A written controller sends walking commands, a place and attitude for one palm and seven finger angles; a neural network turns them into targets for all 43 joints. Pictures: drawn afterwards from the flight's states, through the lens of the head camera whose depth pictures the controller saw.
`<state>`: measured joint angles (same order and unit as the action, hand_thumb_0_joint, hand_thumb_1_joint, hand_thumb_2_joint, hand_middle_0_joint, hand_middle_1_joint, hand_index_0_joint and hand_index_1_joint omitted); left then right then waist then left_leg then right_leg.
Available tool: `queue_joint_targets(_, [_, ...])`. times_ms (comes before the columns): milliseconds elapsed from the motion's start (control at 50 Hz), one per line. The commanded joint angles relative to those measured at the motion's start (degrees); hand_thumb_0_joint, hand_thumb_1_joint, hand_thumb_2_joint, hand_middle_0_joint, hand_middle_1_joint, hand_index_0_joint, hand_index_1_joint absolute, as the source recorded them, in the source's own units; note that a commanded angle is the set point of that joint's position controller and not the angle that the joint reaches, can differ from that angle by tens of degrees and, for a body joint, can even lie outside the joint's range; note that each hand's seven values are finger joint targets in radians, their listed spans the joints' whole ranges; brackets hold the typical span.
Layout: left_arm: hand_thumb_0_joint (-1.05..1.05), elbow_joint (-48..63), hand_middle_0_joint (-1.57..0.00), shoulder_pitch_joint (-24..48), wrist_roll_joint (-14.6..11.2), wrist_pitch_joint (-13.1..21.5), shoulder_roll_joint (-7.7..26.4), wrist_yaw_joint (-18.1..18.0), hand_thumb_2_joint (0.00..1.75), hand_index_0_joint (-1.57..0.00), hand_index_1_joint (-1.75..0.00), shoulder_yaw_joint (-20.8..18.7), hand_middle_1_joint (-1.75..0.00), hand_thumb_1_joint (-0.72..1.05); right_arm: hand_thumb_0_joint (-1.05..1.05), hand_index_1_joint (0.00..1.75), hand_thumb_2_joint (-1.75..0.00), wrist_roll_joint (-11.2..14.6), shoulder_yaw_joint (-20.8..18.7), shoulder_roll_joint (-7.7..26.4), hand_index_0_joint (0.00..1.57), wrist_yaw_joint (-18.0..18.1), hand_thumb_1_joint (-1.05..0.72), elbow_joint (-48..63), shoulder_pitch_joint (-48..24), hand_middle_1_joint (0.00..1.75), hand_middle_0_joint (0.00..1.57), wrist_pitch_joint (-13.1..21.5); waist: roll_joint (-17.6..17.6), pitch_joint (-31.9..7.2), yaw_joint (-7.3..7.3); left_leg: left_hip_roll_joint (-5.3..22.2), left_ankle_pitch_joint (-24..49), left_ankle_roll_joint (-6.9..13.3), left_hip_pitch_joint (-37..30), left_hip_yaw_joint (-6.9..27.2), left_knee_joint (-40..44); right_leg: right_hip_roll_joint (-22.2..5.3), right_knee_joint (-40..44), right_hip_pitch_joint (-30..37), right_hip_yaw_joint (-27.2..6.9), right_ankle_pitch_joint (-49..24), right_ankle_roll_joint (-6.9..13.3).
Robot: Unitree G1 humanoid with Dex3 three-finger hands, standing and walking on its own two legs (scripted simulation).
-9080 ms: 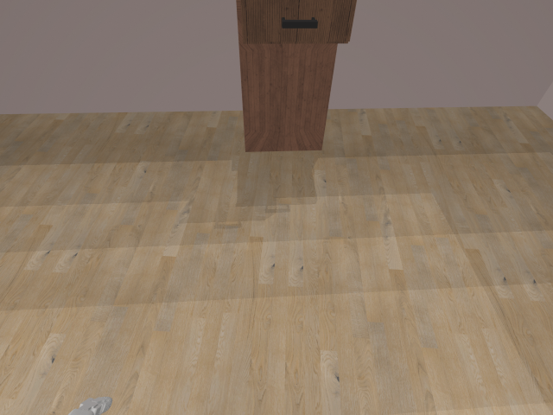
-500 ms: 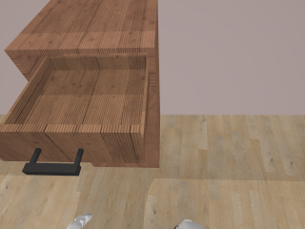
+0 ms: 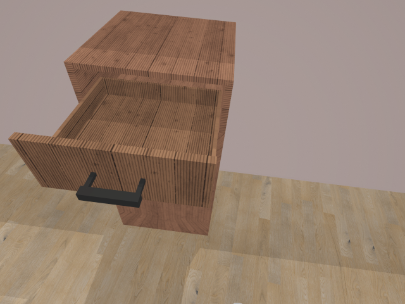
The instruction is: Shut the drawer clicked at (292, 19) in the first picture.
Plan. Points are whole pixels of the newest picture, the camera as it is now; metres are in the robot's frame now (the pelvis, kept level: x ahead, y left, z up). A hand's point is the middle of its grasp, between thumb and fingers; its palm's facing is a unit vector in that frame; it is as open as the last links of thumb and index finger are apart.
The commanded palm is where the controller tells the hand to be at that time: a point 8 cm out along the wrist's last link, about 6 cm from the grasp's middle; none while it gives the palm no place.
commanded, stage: come to a stop and stand still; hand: left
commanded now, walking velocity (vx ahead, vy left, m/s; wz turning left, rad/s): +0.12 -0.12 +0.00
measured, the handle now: (113, 188) +0.32 +0.21 +0.05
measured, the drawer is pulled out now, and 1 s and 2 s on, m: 0.28 0.28 0.28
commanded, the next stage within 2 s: look again from close up in 0.68 s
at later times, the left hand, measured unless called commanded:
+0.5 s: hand out of the picture +0.00 +0.11 -0.18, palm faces +0.01 -0.99 -0.17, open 7.3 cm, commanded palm none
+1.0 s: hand out of the picture -0.01 +0.14 -0.18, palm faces -0.03 -0.97 -0.23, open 7.3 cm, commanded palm none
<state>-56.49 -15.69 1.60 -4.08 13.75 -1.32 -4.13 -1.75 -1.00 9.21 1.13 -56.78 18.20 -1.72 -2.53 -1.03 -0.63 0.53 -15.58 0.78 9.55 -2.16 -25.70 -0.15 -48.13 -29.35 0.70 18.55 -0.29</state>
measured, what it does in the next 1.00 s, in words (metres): steps on the spot: right foot, then left foot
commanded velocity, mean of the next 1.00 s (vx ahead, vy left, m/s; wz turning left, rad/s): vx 0.01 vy -0.01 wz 0.00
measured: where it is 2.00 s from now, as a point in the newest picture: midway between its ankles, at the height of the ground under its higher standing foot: outside the picture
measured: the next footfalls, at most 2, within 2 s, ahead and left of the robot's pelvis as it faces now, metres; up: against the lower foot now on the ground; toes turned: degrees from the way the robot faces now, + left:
right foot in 0.26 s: -0.01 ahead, -0.11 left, +0.00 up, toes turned -5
left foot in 0.50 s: +0.05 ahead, +0.08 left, +0.00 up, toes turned -1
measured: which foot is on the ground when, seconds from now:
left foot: down 0.00-0.26, up 0.28-0.48, down 0.50-1.00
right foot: up 0.00-0.24, down 0.26-1.00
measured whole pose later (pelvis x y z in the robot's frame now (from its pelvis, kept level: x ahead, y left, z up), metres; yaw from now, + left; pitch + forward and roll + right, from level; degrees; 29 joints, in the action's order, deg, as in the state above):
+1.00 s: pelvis +0.00 -0.03 -0.01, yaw -3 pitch -1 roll +0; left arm -62.4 -20.2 1.0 1.5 7.5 -3.5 0.1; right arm -0.4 -0.5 9.6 2.3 -60.7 15.2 0.9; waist 1.7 1.9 0.7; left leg 0.9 -16.5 0.5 12.8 -2.2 -30.8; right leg 2.8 -29.4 -8.2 3.0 20.0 3.5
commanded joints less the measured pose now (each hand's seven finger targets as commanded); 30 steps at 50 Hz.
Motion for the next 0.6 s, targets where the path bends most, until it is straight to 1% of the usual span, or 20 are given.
queue_joint_targets(0, [0.00, 1.31, -0.20, -4.09, 0.04, 2.39, 0.14, 1.09, 0.90, -0.20, -0.30, 0.41, -0.30, 0.90, 0.00, 0.30, -0.90, 0.46, -0.68, 7.39, 0.20, 0.69, -0.90, 3.41, -4.25, 0.30, 0.20, 2.36, 9.94, 8.52, -2.28, 11.12, -8.21, 7.26, 10.84, 9.26, 17.48, 1.12, -16.00, -0.53, -0.76, -1.77, -0.07])
queue_joint_targets(60, [0.00, 2.42, -0.20, -0.86, -0.09, 3.31, 0.22, 0.96, 0.90, -0.20, -0.30, 0.84, -0.30, 0.90, 0.00, 0.30, -0.90, 0.13, -0.89, 6.94, 0.20, 0.92, -0.90, 0.29, 3.55, 0.30, 0.20, 2.80, 9.87, 7.10, 1.46, 13.74, -4.94, 8.74, -0.63, 11.77, 15.55, -0.92, -12.10, -6.23, -0.09, 2.34, -0.09])
queue_joint_targets(120, [0.00, 3.24, -0.20, 2.26, -0.39, 4.09, -1.45, 0.98, 0.90, -0.20, -0.30, 1.80, -0.30, 0.90, 0.00, 0.30, -0.90, -0.42, -0.93, 6.62, 0.20, 1.07, -0.90, -1.84, 6.91, 0.30, 0.20, 3.06, 9.93, 5.48, 3.77, 15.69, 5.38, 9.76, -4.78, 13.26, 12.96, -2.27, 2.40, -1.35, 1.14, 8.69, 0.09])
queue_joint_targets(160, [0.00, 1.46, -0.20, -0.71, -0.88, 4.74, -3.01, 0.71, 0.90, -0.20, -0.30, 2.26, -0.30, 0.90, 0.00, 0.30, -0.90, -0.38, -1.04, 7.10, 0.20, 1.18, -0.90, -2.97, 7.00, 0.30, 0.20, 2.90, 9.74, 2.19, 2.75, 15.02, 15.66, 9.01, -5.22, 11.78, 8.57, -1.05, 13.85, 6.90, 2.25, 8.78, 0.27])
queue_joint_targets(180, [0.00, -0.05, -0.20, -3.27, -0.96, 5.17, -3.61, 0.56, 0.90, -0.20, -0.30, 2.40, -0.30, 0.90, 0.00, 0.30, -0.90, 0.05, -1.03, 7.05, 0.20, 1.18, -0.90, -3.62, 7.21, 0.30, 0.20, 2.78, 8.74, 0.34, 1.72, 13.42, 18.01, 7.56, -3.55, 9.95, 5.17, -0.70, 21.41, 13.20, 2.65, 1.81, 0.17])
queue_joint_targets(200, [0.00, -1.47, -0.20, -6.06, -0.98, 5.59, -2.51, 0.24, 0.90, -0.20, -0.30, 2.36, -0.30, 0.90, 0.00, 0.30, -0.90, 0.71, -0.92, 5.98, 0.20, 1.00, -0.90, -4.25, 6.99, 0.30, 0.20, 2.91, 5.25, -1.47, 0.57, 10.78, 16.67, 5.04, -0.68, 7.24, 1.68, -1.62, 28.30, 20.52, 1.39, -7.22, 0.04])
queue_joint_targets(220, [0.00, -3.51, -0.20, -9.26, -0.76, 6.10, -0.41, -0.31, 0.90, -0.20, -0.30, 2.15, -0.30, 0.90, 0.00, 0.30, -0.90, 1.51, -0.41, 3.44, 0.20, 0.79, -0.90, -4.30, 6.77, 0.30, 0.20, 3.29, -1.07, -3.27, -0.13, 7.39, 7.80, 1.66, 6.30, 2.31, -2.77, -7.66, 29.30, 29.87, -5.09, -15.69, 0.83])
queue_joint_targets(240, [0.00, -4.88, -0.20, -11.52, -0.78, 6.28, 2.67, -0.70, 0.90, -0.20, -0.30, 1.81, -0.30, 0.90, 0.00, 0.30, -0.90, 1.68, 0.17, 1.17, 0.20, 0.64, -0.90, -3.29, 4.53, 0.30, 0.20, 3.33, -9.97, -1.66, -0.80, 2.63, -5.46, -0.76, 12.66, -2.04, -6.34, -14.77, 29.84, 31.51, -12.24, -29.32, 3.45])
queue_joint_targets(260, [0.00, -5.11, -0.20, -11.11, -0.94, 6.30, 3.25, -0.64, 0.90, -0.20, -0.30, 2.11, -0.30, 0.90, 0.00, 0.30, -0.90, 1.36, 0.09, 1.14, 0.20, 0.52, -0.90, -2.76, 3.10, 0.30, 0.20, 3.15, -9.04, -0.71, -0.87, 2.08, -12.21, -1.43, 13.10, -1.99, -9.74, -17.72, 29.11, 29.42, -12.56, -34.76, 7.42])
queue_joint_targets(280, [0.00, -5.11, -0.20, -9.17, -0.76, 6.46, 2.30, -0.67, 0.90, -0.20, -0.30, 2.14, -0.30, 0.90, 0.00, 0.30, -0.90, 1.27, -0.17, 0.65, 0.20, 0.53, -0.90, -3.50, 2.53, 0.30, 0.20, 2.57, -9.84, -0.22, -0.50, 2.34, -13.82, -1.65, 12.51, -0.99, -13.03, -16.49, 29.50, 27.13, -11.74, -33.56, 8.89])
queue_joint_targets(300, [0.00, -5.27, -0.20, -8.08, -0.75, 6.51, 1.13, -0.90, 0.90, -0.20, -0.30, 2.17, -0.30, 0.90, 0.00, 0.30, -0.90, 1.12, -0.27, 0.80, 0.20, 0.65, -0.90, -4.16, 2.47, 0.30, 0.20, 2.02, -13.52, 1.49, -0.19, 3.01, -13.44, -1.67, 12.82, -0.60, -15.29, -15.25, 30.20, 25.62, -11.40, -34.96, 8.85])
queue_joint_targets(320, [0.00, -5.71, -0.20, -7.11, -0.86, 6.49, -0.74, -1.08, 0.90, -0.20, -0.30, 2.67, -0.30, 0.90, 0.00, 0.30, -0.90, 1.22, -0.15, 0.61, 0.20, 0.82, -0.90, -5.09, 1.64, 0.30, 0.20, 1.80, -10.37, 4.42, -0.07, 3.49, -11.87, -1.75, 12.59, 0.00, -16.32, -14.58, 29.93, 23.70, -10.29, -38.99, 9.02])
queue_joint_targets(360, [0.00, -6.20, -0.20, -6.77, -0.88, 6.44, -1.14, -1.13, 0.90, -0.20, -0.30, 2.88, -0.30, 0.90, 0.00, 0.30, -0.90, 1.56, 0.31, -1.08, 0.20, 0.98, -0.90, -6.34, 1.53, 0.30, 0.20, 1.73, -3.96, 4.66, 0.40, 3.34, -9.15, -2.20, 10.40, -0.75, -13.64, -13.02, 28.51, 23.65, -7.64, -43.06, 9.36])
queue_joint_targets(400, [0.00, -6.25, -0.20, -5.87, -0.95, 6.19, -0.92, -1.18, 0.90, -0.20, -0.30, 2.86, -0.30, 0.90, 0.00, 0.30, -0.90, 1.67, 0.37, -1.92, 0.20, 0.95, -0.90, -7.43, 2.33, 0.30, 0.20, 1.76, -2.75, 4.54, 0.80, 2.71, -4.02, -2.49, 5.97, -1.76, -7.66, -11.15, 28.25, 22.00, -5.81, -37.54, 8.94])
queue_joint_targets(440, [0.00, -6.23, -0.20, -4.42, -1.34, 5.86, -1.06, -1.12, 0.90, -0.20, -0.30, 2.98, -0.30, 0.90, 0.00, 0.30, -0.90, 1.47, 0.47, -1.78, 0.20, 1.18, -0.90, -8.60, 4.06, 0.30, 0.20, 1.77, -1.30, 5.62, 2.13, 2.91, 4.39, -2.43, -0.93, -1.40, -0.46, -9.51, 28.67, 16.43, -5.33, -25.45, 7.00])
queue_joint_targets(480, [0.00, -6.59, -0.20, -5.33, -1.60, 5.69, -2.74, -0.95, 0.90, -0.20, -0.30, 3.37, -0.30, 0.90, 0.00, 0.30, -0.90, 1.11, 0.39, 0.50, 0.20, 1.57, -0.90, -9.19, 4.32, 0.30, 0.20, 2.63, 4.65, 5.46, 1.45, 6.53, 16.32, -0.96, -4.08, 1.95, 2.29, -6.12, 27.39, 15.17, -4.03, -19.87, 3.80])
queue_joint_targets(500, [0.00, -6.78, -0.20, -6.53, -1.24, 5.47, -3.46, -1.11, 0.90, -0.20, -0.30, 3.38, -0.30, 0.90, 0.00, 0.30, -0.90, 1.14, 0.16, 1.16, 0.20, 1.67, -0.90, -9.22, 4.09, 0.30, 0.20, 2.76, 4.32, 5.70, 0.67, 8.10, 18.63, -0.23, -3.69, 2.54, 1.38, -5.12, 27.98, 15.79, -3.54, -16.09, 3.05])
queue_joint_targets(520, [0.00, -7.00, -0.20, -6.94, -1.11, 5.25, -3.73, -1.32, 0.90, -0.20, -0.30, 3.35, -0.30, 0.90, 0.00, 0.30, -0.90, 1.11, 0.13, 1.74, 0.20, 1.79, -0.90, -8.91, 3.02, 0.30, 0.20, 2.37, 4.37, 7.55, 0.56, 8.21, 15.76, -0.36, -2.27, 1.88, 0.76, -5.30, 29.94, 14.94, -4.59, -13.79, 2.56])
queue_joint_targets(540, [0.00, -7.48, -0.20, -6.30, -1.16, 5.07, -2.80, -1.19, 0.90, -0.20, -0.30, 3.26, -0.30, 0.90, 0.00, 0.30, -0.90, 1.20, 0.43, 1.17, 0.20, 1.76, -0.90, -9.02, 1.82, 0.30, 0.20, 2.22, 7.17, 8.80, 0.58, 7.65, 14.26, -0.74, -1.56, 1.71, 1.55, -5.70, 30.31, 15.07, -4.31, -13.70, 2.52])
queue_joint_targets(580, [0.00, -7.87, -0.20, -6.59, -1.28, 5.18, -2.60, -1.03, 0.90, -0.20, -0.30, 3.37, -0.30, 0.90, 0.00, 0.30, -0.90, 1.30, 0.68, 0.45, 0.20, 1.85, -0.90, -8.67, 0.84, 0.30, 0.20, 2.03, 7.30, 9.56, 0.54, 7.04, 12.36, -0.85, -1.36, 1.85, 3.23, -5.80, 31.02, 15.69, -4.72, -14.52, 2.35])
